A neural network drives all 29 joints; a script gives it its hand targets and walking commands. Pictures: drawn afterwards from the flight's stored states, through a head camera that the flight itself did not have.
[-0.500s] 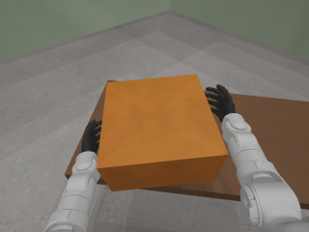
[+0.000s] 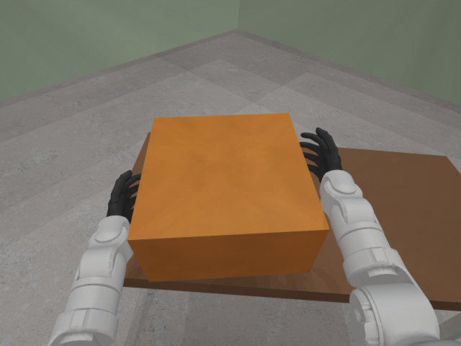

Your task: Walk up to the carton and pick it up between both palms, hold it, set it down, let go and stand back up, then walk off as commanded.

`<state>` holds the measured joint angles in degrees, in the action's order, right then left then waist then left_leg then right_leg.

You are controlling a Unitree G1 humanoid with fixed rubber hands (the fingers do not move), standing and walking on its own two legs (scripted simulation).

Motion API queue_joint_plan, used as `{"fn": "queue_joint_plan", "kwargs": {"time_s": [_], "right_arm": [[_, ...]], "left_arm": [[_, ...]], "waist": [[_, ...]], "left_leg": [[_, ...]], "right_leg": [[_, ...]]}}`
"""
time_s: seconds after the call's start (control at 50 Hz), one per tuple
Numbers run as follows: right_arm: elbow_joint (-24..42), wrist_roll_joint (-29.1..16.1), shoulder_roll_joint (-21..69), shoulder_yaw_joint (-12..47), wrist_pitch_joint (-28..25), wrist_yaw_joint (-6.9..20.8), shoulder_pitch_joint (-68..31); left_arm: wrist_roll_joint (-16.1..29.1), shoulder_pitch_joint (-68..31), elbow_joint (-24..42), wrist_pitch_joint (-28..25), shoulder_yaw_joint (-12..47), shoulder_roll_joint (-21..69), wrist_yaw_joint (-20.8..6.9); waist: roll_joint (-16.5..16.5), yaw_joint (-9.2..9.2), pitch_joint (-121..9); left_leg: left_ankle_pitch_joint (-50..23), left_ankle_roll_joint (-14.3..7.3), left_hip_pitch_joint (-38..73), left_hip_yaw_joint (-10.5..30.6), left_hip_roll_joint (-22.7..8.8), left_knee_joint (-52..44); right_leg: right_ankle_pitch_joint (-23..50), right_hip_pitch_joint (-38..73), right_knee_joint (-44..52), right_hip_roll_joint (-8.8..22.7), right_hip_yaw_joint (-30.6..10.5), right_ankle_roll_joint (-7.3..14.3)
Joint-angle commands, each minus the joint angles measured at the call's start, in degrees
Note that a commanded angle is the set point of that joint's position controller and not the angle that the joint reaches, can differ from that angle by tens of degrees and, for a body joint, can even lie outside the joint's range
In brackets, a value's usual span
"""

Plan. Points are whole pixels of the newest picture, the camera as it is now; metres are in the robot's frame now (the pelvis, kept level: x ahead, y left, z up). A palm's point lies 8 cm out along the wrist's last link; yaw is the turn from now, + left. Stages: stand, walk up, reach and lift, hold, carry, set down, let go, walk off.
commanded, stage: reach and lift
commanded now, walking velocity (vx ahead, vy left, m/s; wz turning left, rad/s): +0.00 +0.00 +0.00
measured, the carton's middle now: (225, 189) +0.40 +0.00 +0.07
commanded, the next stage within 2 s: hold in 0.84 s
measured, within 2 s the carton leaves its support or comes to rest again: neither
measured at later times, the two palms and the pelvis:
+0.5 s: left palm (111, 201) +0.34 +0.20 +0.10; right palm (334, 163) +0.38 -0.18 +0.17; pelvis -0.01 +0.00 +0.00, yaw +0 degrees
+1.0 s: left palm (108, 196) +0.34 +0.20 +0.12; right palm (335, 158) +0.38 -0.18 +0.18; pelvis -0.01 +0.00 +0.00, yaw +0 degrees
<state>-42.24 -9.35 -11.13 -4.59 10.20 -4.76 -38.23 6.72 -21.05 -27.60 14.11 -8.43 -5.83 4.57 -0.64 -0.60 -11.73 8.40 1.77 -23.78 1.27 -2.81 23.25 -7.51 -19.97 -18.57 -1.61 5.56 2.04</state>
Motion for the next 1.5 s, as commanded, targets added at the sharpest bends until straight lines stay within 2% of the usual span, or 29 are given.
{"fn": "queue_joint_plan", "kwargs": {"time_s": [0.0, 0.06, 0.1, 0.16, 0.26, 0.34, 0.42, 0.46, 0.52, 0.58, 0.64, 0.7, 0.74, 0.82, 0.94, 1.04, 1.06, 1.16, 1.26, 1.36, 1.4, 1.48], "right_arm": [[26.1, -2.4, 41.1, 23.7, -0.6, 8.1, -31.7], [25.2, -1.9, 41.2, 22.4, 0.9, 7.7, -32.1], [25.1, -1.6, 42.1, 22.0, 1.8, 7.4, -32.5], [25.7, -1.9, 42.5, 21.3, 2.4, 7.4, -34.2], [23.5, -1.1, 42.7, 19.1, 3.8, 7.9, -37.0], [21.3, -0.6, 42.0, 18.0, 4.6, 8.0, -36.7], [22.1, -1.4, 42.0, 18.7, 4.6, 8.0, -37.1], [22.5, -1.4, 41.9, 18.8, 4.6, 7.8, -37.7], [23.8, -2.4, 42.8, 19.9, 4.9, 7.5, -37.4], [25.0, -3.2, 42.7, 20.5, 5.2, 7.4, -38.9], [26.7, -4.3, 43.5, 21.7, 5.6, 7.3, -38.2], [27.7, -4.7, 43.4, 21.7, 6.3, 7.0, -39.1], [26.0, -4.6, 42.7, 21.2, 6.8, 7.2, -38.9], [26.6, -5.2, 42.9, 21.2, 7.5, 7.0, -38.7], [29.8, -7.0, 42.8, 22.9, 8.8, 6.6, -38.2], [29.7, -7.5, 41.8, 22.6, 10.2, 6.6, -39.0], [29.4, -7.7, 41.9, 22.6, 10.5, 6.6, -38.2], [28.9, -8.1, 40.9, 21.5, 11.7, 7.0, -39.9], [31.3, -9.0, 41.1, 22.3, 12.7, 6.9, -40.4], [29.8, -9.0, 40.2, 21.1, 13.9, 7.2, -40.1], [30.4, -9.3, 39.9, 21.0, 14.1, 7.2, -40.7], [31.2, -9.7, 39.7, 21.0, 14.6, 7.3, -40.6]], "left_arm": [[-0.9, -59.9, 31.1, -2.2, 23.1, 28.4, -9.9], [-1.1, -62.1, 30.9, -0.7, 22.5, 27.8, -10.2], [-1.0, -63.1, 29.9, 0.3, 21.8, 27.2, -11.0], [-0.5, -65.6, 30.7, 1.2, 22.5, 27.8, -11.1], [-0.2, -69.1, 27.5, 2.4, 21.5, 27.0, -11.5], [-1.2, -67.5, 24.3, 3.6, 19.6, 26.0, -11.9], [-1.2, -67.5, 26.2, 4.2, 19.5, 26.3, -12.3], [-1.2, -66.8, 25.3, 4.6, 19.3, 26.2, -12.4], [-0.3, -68.0, 27.5, 4.6, 20.0, 26.0, -12.5], [-0.2, -68.5, 28.0, 5.0, 20.3, 26.3, -12.2], [1.2, -69.8, 32.1, 5.0, 21.8, 26.9, -11.7], [1.3, -69.5, 31.1, 5.8, 21.3, 26.2, -11.6], [0.7, -69.1, 30.7, 6.4, 20.6, 26.0, -11.5], [1.5, -69.8, 32.4, 7.3, 21.4, 26.3, -11.4], [2.2, -68.5, 35.6, 9.0, 22.1, 26.7, -11.3], [1.8, -67.2, 35.5, 11.1, 21.8, 27.1, -11.3], [2.1, -67.8, 36.6, 11.2, 22.3, 27.2, -11.3], [2.0, -68.6, 36.7, 12.7, 22.6, 28.0, -11.0], [2.5, -67.9, 37.9, 13.9, 22.7, 28.1, -11.1], [2.0, -68.5, 38.0, 15.3, 22.6, 28.6, -11.2], [1.6, -67.2, 37.0, 15.8, 22.0, 28.4, -11.4], [2.0, -67.9, 39.2, 16.1, 22.6, 28.6, -11.4]], "waist": [[-0.3, -2.99, -30.3], [0.5, -3.16, -28.1], [-0.2, -3.51, -26.4], [1.0, -3.53, -26.2], [1.1, -3.84, -23.8], [0.4, -3.74, -21.1], [1.1, -3.61, -23.0], [0.3, -3.53, -22.9], [0.1, -3.92, -24.5], [0.6, -3.38, -24.9], [1.3, -3.62, -27.5], [0.7, -3.45, -27.0], [1.1, -3.29, -25.5], [1.4, -3.77, -26.4], [1.3, -3.50, -28.0], [1.6, -3.40, -26.0], [2.0, -3.90, -26.3], [2.8, -3.59, -24.4], [1.5, -3.73, -25.3], [2.5, -3.87, -23.1], [1.7, -3.70, -22.7], [2.3, -4.02, -23.6]], "left_leg": [[-10.1, -1.3, 7.9, -0.8, 6.5, -6.7], [-7.9, -1.0, 7.8, -0.7, 6.7, -7.3], [-6.2, -1.2, 7.5, -0.8, 6.7, -7.8], [-5.7, -1.0, 8.3, -0.6, 6.6, -7.8], [-2.1, -1.3, 8.1, -0.8, 6.6, -8.4], [-1.8, -1.5, 8.1, -0.9, 6.7, -8.6], [-4.2, -1.3, 9.3, -0.7, 6.7, -8.1], [-4.1, -1.3, 9.2, -0.7, 6.7, -8.0], [-5.3, -1.2, 9.9, -0.5, 6.8, -7.7], [-5.5, -1.0, 10.1, -0.6, 6.8, -7.6], [-7.7, -0.6, 11.0, -0.2, 6.8, -6.8], [-6.9, -0.7, 11.1, -0.1, 6.8, -6.8], [-6.6, -0.6, 10.9, 0.0, 6.8, -7.1], [-7.3, -0.5, 11.8, 0.1, 6.7, -6.9], [-9.5, -0.5, 12.6, 0.3, 6.8, -6.2], [-9.1, -0.4, 12.8, 0.6, 6.8, -6.4], [-9.0, -0.5, 13.0, 0.7, 6.8, -6.3], [-7.3, -0.5, 12.6, 0.9, 6.5, -6.8], [-7.9, -0.8, 12.8, 0.8, 6.6, -6.6], [-6.8, -0.7, 12.5, 0.8, 6.5, -7.0], [-6.1, -0.9, 11.9, 0.9, 6.5, -7.1], [-6.7, -0.9, 12.3, 1.0, 6.5, -6.8]], "right_leg": [[27.5, 35.0, -3.9, 3.5, -9.3, -6.2], [24.5, 34.0, -3.4, 3.6, -9.1, -6.1], [23.0, 34.1, -2.9, 3.7, -9.0, -6.2], [19.3, 32.7, -2.4, 3.5, -8.8, -5.7], [11.5, 30.4, -1.4, 3.0, -8.2, -5.2], [10.0, 30.1, -0.9, 3.0, -7.8, -5.1], [12.9, 31.3, -1.2, 2.9, -7.6, -5.2], [13.1, 31.5, -1.0, 2.9, -7.6, -5.2], [16.2, 32.7, -1.6, 2.9, -7.5, -5.4], [16.2, 32.3, -1.6, 2.7, -7.4, -5.5], [18.9, 32.8, -2.3, 2.5, -7.4, -5.6], [18.7, 32.3, -2.0, 2.5, -7.5, -5.6], [17.3, 31.6, -1.8, 2.5, -7.3, -5.6], [17.9, 31.5, -1.8, 2.5, -7.2, -5.5], [21.1, 32.8, -2.0, 2.1, -7.3, -5.4], [19.3, 31.7, -1.4, 1.9, -6.9, -5.3], [19.8, 31.8, -1.6, 1.9, -7.0, -5.2], [14.9, 29.5, -0.9, 1.5, -6.6, -4.8], [16.4, 30.4, -0.8, 1.5, -6.8, -5.0], [13.7, 29.1, -0.3, 1.4, -6.5, -4.9], [13.1, 29.5, -0.2, 1.4, -6.5, -4.9], [14.3, 29.9, -0.5, 1.3, -6.5, -4.9]]}}
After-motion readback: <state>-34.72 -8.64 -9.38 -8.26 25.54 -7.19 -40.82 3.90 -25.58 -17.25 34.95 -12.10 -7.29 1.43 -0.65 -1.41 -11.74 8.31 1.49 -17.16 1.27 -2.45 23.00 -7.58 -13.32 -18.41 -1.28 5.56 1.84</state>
